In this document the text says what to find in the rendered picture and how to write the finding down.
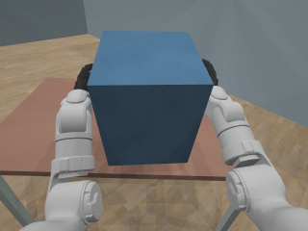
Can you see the robot left forearm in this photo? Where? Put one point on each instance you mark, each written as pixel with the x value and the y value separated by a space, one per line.
pixel 73 137

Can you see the table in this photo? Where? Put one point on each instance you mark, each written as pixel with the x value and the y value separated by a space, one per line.
pixel 28 147

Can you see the robot right upper arm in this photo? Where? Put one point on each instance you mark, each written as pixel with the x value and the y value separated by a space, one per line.
pixel 258 191

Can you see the robot right forearm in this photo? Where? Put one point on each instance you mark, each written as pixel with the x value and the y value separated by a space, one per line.
pixel 239 147

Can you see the robot left upper arm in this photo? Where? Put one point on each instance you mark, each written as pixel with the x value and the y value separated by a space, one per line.
pixel 70 206

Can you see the right robot hand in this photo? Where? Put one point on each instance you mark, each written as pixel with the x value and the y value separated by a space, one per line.
pixel 211 71

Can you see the left robot hand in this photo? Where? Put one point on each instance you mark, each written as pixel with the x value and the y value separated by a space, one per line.
pixel 83 78

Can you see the carton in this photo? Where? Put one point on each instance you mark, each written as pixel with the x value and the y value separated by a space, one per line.
pixel 149 91

